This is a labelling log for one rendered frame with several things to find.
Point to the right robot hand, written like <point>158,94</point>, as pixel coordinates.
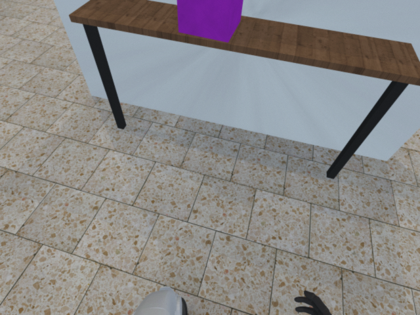
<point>319,308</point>

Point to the carton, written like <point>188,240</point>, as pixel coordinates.
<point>212,19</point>

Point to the left robot thigh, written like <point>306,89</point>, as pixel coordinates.
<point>163,302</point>

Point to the table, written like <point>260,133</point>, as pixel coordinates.
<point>345,52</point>

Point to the robot left shin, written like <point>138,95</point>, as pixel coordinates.
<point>166,288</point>

